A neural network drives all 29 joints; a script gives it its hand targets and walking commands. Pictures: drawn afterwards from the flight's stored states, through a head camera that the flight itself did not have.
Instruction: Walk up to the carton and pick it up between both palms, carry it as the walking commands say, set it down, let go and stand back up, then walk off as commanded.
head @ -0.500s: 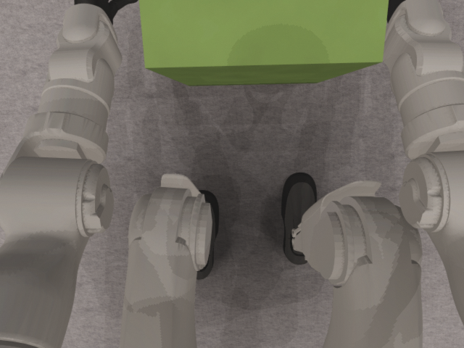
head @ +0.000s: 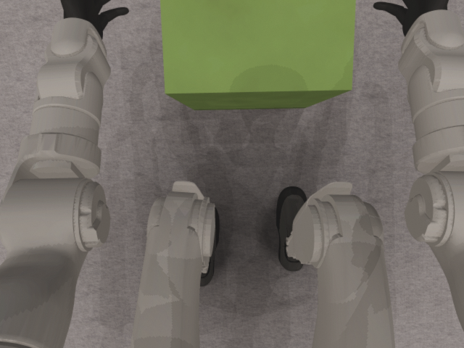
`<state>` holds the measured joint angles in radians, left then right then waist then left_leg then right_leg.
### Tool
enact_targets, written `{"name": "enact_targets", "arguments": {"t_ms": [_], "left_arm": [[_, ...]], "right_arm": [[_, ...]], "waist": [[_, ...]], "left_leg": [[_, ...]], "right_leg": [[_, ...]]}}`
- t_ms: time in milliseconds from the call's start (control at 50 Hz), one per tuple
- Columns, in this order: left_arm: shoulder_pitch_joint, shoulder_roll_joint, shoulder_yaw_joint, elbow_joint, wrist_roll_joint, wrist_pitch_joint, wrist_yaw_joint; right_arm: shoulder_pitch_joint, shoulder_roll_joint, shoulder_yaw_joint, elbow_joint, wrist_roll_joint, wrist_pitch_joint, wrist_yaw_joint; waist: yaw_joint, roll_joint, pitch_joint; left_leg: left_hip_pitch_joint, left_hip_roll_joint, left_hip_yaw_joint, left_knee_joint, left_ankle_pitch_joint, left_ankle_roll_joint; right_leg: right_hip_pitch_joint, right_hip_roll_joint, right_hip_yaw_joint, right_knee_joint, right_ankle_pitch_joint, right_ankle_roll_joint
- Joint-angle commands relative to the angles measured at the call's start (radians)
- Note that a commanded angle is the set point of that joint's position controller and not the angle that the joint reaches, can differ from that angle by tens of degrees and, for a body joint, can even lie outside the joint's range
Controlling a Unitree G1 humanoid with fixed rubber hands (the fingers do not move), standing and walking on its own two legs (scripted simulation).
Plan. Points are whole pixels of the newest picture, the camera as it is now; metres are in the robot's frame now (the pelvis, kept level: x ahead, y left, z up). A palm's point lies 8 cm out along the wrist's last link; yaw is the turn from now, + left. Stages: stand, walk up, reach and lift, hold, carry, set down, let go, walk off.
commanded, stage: set down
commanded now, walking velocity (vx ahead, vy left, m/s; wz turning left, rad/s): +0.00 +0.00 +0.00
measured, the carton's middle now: (252, 55) +0.54 -0.01 -0.27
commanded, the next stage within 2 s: let go in 1.02 s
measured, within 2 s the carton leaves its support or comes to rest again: neither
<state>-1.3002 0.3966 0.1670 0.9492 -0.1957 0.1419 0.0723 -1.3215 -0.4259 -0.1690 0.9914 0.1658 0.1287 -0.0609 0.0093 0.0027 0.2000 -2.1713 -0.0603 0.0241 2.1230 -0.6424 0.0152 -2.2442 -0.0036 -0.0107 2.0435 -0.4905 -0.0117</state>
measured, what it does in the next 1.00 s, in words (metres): rises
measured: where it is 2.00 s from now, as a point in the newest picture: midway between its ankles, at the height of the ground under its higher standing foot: (246, 250)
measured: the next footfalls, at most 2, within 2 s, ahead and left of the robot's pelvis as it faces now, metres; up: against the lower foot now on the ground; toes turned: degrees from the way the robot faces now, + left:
none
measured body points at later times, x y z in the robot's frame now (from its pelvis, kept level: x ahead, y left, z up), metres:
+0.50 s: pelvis +0.02 +0.00 +0.13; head +0.34 -0.01 +0.44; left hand +0.56 +0.22 +0.03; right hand +0.56 -0.23 +0.03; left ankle +0.09 +0.10 -0.37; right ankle +0.13 -0.12 -0.37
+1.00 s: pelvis +0.04 -0.01 +0.26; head +0.33 -0.01 +0.60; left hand +0.55 +0.23 +0.17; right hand +0.56 -0.23 +0.17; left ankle +0.09 +0.10 -0.37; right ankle +0.13 -0.12 -0.37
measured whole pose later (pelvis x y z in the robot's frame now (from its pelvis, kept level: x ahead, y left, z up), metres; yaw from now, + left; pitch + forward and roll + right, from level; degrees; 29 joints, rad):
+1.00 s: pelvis +0.04 -0.01 +0.26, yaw +0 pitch +44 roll +1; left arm -1.05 0.34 0.33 0.91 -0.04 0.15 -0.09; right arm -1.08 -0.31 -0.32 0.90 -0.01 0.17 0.04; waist 0.01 -0.01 -0.09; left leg -1.48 -0.05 -0.02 1.05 -0.35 0.00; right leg -1.54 0.01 0.00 1.00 -0.24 -0.01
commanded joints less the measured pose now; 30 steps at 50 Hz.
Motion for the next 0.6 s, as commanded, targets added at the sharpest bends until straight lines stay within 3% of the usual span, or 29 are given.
{"name": "enact_targets", "arguments": {"t_ms": [0,200,420,580], "left_arm": [[-0.212,0.137,0.040,-0.113,0.017,-0.007,-0.015],[-0.179,0.134,0.080,-0.140,0.046,0.023,-0.053],[-0.108,0.141,0.113,-0.240,0.060,0.051,-0.084],[-0.046,0.134,0.133,-0.231,0.073,0.047,-0.111]], "right_arm": [[-0.222,-0.141,-0.038,-0.119,-0.022,-0.004,0.012],[-0.189,-0.121,-0.079,-0.156,-0.063,0.037,0.043],[-0.126,-0.121,-0.106,-0.261,-0.086,0.070,0.060],[-0.073,-0.087,-0.111,-0.267,-0.090,0.071,0.077]], "waist": [[0.000,-0.015,-1.202],[0.011,-0.018,-1.241],[0.008,-0.025,-1.359],[0.021,-0.043,-1.326]], "left_leg": [[0.441,0.019,0.008,-0.299,0.328,-0.028],[0.506,0.009,0.009,-0.467,0.324,-0.032],[0.666,-0.007,0.013,-0.659,0.422,-0.041],[0.722,-0.012,0.015,-0.827,0.468,-0.042]], "right_leg": [[0.772,0.027,-0.014,-0.144,0.294,0.000],[0.836,0.040,-0.010,-0.317,0.277,0.008],[1.043,0.051,-0.009,-0.512,0.375,0.018],[1.211,0.049,0.012,-0.676,0.460,0.021]]}}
